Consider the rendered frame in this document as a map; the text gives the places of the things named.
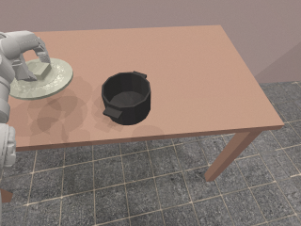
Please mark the pot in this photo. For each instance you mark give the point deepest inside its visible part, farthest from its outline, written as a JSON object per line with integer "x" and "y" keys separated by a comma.
{"x": 127, "y": 97}

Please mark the lid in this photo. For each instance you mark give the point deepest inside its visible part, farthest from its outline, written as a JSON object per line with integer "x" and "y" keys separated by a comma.
{"x": 58, "y": 78}

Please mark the left robot hand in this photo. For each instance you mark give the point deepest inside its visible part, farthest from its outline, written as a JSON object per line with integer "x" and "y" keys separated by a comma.
{"x": 28, "y": 41}

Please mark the left robot upper arm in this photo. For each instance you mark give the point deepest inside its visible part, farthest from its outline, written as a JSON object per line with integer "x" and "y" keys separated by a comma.
{"x": 7, "y": 152}

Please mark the left robot forearm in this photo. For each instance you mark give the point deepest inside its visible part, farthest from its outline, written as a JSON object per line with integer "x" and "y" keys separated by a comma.
{"x": 9, "y": 51}

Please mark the table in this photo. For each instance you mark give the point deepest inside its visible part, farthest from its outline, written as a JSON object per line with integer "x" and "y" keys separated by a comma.
{"x": 199, "y": 86}

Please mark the knob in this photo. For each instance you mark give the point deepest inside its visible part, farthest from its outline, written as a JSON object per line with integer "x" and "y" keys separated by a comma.
{"x": 39, "y": 69}

